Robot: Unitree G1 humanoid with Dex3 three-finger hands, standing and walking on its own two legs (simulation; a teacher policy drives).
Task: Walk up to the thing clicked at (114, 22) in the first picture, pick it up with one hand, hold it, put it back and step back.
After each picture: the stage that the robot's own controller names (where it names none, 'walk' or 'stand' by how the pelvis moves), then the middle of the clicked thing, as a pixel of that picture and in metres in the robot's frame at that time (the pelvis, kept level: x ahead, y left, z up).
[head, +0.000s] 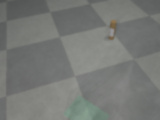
stand; (112, 30) +1.58 -0.33 -0.66
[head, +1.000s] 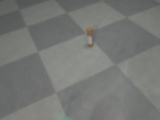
walk; (90, 37) +1.48 +0.06 -0.63
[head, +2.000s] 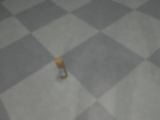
walk; (61, 68) +0.97 +0.32 -0.65
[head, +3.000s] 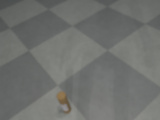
walk; (64, 103) +0.61 +0.26 -0.65
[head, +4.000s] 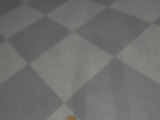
walk; out of the picture +0.40 +0.21 -0.64
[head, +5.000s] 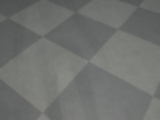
stand; out of the picture +0.34 +0.17 -0.63
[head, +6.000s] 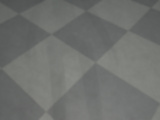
stand; out of the picture +0.32 +0.17 -0.65
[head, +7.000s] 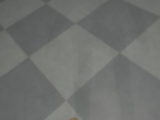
walk; out of the picture +0.33 +0.18 -0.63
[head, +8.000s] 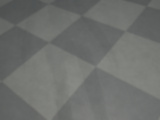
stand; out of the picture +0.28 +0.19 -0.64
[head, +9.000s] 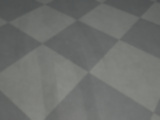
walk; out of the picture +0.26 +0.16 -0.64
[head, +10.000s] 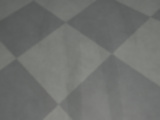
stand; out of the picture +0.27 +0.16 -0.64
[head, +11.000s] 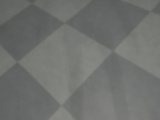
stand; out of the picture +0.26 +0.17 -0.61
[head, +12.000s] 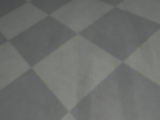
stand; out of the picture +0.30 +0.18 -0.62
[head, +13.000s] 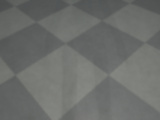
stand; out of the picture +0.27 +0.16 -0.65
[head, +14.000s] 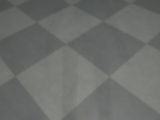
stand; out of the picture +0.24 +0.15 -0.66
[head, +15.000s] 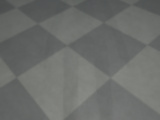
stand; out of the picture +0.24 +0.15 -0.66
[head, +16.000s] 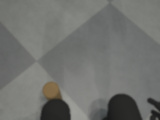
go down; (54, 96) +0.33 +0.14 -0.36
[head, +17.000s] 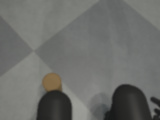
go down; (54, 89) +0.35 +0.12 -0.27
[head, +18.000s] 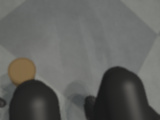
close in; (23, 79) +0.35 +0.15 -0.17
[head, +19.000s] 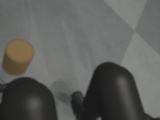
close; (12, 71) +0.38 +0.14 -0.16
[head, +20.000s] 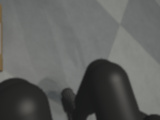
lift; out of the picture +0.52 +0.16 -0.26
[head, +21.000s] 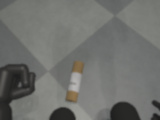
lift; (75, 81) +0.49 +0.06 -0.50
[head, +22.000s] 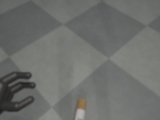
go down; (79, 116) +0.44 +0.04 -0.67
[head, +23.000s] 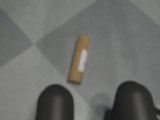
go down; (79, 59) +0.52 +0.01 -0.33
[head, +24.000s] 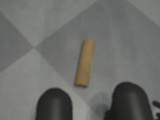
close in; (85, 63) +0.50 -0.03 -0.35
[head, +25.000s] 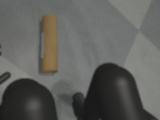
lift; (49, 43) +0.52 -0.02 -0.25
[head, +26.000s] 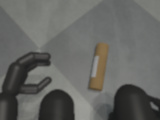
close in; (99, 66) +0.48 -0.09 -0.36
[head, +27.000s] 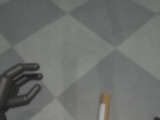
hold; (104, 112) +0.42 -0.10 -0.61
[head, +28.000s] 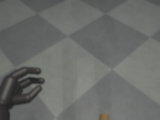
hold; out of the picture +0.38 -0.11 -0.70
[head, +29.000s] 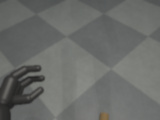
hold; out of the picture +0.39 -0.10 -0.70
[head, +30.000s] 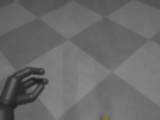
crouch; out of the picture +0.39 -0.10 -0.70
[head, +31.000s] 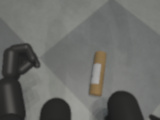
crouch; (98, 73) +0.47 -0.11 -0.43
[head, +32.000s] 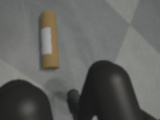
lower; (49, 40) +0.52 -0.05 -0.26
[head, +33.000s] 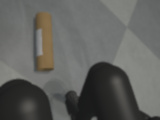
lower; (44, 41) +0.52 -0.02 -0.26
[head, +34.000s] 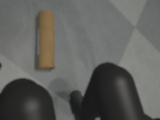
lower; (46, 40) +0.52 +0.00 -0.27
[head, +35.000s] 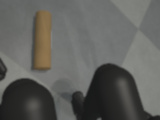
lower; (43, 40) +0.52 +0.02 -0.27
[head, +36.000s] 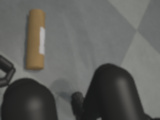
loosen; (36, 39) +0.52 +0.05 -0.27
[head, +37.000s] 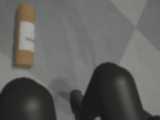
withdraw; (25, 35) +0.53 +0.09 -0.27
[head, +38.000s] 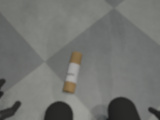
walk; (73, 72) +0.52 +0.05 -0.47
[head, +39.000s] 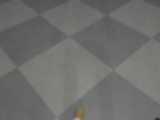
stand; out of the picture +0.44 +0.08 -0.68
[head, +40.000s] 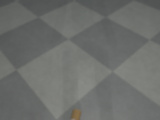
stand; out of the picture +0.45 +0.10 -0.69
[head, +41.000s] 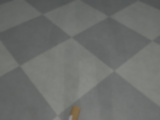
stand; out of the picture +0.47 +0.12 -0.70
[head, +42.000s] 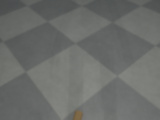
stand; out of the picture +0.47 +0.13 -0.74
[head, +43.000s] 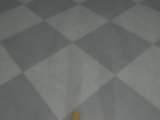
stand; out of the picture +0.45 +0.14 -0.75
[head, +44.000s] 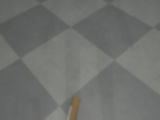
walk; (72, 113) +0.47 +0.13 -0.74
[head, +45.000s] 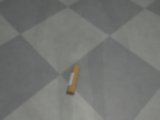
walk; (73, 79) +0.71 +0.10 -0.72
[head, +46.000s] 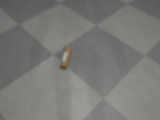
stand; (66, 57) +1.05 +0.18 -0.73
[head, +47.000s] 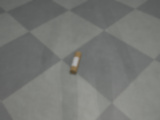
stand; (75, 62) +1.06 +0.12 -0.72
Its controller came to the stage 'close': yes
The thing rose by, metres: 0.00
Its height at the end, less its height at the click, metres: -0.09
